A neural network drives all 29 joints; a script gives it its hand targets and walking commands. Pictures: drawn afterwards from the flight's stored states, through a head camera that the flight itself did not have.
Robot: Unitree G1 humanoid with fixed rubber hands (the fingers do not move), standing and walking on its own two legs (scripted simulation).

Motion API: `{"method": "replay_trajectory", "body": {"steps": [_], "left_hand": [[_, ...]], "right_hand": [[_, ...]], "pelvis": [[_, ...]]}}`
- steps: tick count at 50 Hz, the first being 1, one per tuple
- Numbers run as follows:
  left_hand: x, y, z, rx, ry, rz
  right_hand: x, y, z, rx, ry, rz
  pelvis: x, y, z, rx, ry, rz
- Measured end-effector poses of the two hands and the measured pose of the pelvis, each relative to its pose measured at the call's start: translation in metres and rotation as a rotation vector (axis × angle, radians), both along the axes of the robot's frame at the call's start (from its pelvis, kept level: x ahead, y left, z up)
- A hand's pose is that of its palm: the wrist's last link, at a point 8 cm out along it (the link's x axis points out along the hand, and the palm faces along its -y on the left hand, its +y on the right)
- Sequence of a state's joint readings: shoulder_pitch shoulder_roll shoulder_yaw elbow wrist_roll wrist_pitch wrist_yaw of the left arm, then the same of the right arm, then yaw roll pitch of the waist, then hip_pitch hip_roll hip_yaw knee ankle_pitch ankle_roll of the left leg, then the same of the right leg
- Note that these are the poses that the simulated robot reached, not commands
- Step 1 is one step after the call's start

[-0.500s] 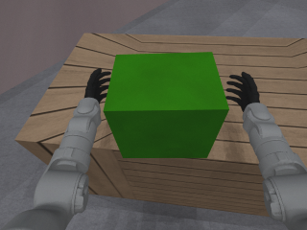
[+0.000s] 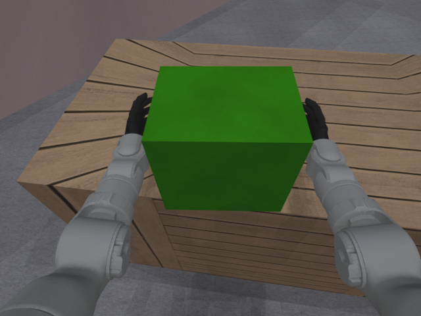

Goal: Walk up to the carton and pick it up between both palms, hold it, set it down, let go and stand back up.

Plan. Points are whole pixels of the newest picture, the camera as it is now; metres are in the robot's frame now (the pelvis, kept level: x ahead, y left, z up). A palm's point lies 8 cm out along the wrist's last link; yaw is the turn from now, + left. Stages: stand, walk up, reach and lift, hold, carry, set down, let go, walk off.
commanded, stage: reach and lift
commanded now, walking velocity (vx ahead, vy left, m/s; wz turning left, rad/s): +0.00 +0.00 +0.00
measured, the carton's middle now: (223, 143) +0.44 +0.02 +0.06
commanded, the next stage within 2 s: none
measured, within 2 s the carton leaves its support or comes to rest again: leaves its support in 1.42 s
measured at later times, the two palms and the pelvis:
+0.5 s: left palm (139, 134) +0.42 +0.19 +0.10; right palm (317, 140) +0.42 -0.16 +0.09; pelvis +0.00 +0.00 +0.00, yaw +0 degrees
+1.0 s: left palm (139, 134) +0.42 +0.19 +0.10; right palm (318, 144) +0.41 -0.16 +0.09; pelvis +0.03 +0.02 +0.01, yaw -1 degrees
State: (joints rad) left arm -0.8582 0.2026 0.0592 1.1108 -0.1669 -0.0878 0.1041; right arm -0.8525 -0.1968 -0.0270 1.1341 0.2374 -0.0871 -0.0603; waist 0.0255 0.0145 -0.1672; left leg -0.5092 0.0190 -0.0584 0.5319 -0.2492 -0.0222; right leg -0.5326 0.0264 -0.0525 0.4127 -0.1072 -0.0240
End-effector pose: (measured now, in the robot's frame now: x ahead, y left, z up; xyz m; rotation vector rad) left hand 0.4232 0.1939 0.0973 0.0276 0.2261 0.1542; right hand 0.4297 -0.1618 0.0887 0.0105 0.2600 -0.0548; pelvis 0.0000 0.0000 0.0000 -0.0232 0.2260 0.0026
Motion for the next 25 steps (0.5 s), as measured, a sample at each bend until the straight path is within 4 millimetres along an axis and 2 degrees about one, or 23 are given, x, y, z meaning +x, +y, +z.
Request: {"method": "replay_trajectory", "body": {"steps": [25], "left_hand": [[-0.0028, -0.0065, 0.0005, -0.024, -0.022, 0.015]], "right_hand": [[-0.0057, -0.0023, 0.0029, -0.005, -0.011, -0.043]], "pelvis": [[0.0021, 0.0048, 0.0032, 0.004, -0.037, -0.002]]}}
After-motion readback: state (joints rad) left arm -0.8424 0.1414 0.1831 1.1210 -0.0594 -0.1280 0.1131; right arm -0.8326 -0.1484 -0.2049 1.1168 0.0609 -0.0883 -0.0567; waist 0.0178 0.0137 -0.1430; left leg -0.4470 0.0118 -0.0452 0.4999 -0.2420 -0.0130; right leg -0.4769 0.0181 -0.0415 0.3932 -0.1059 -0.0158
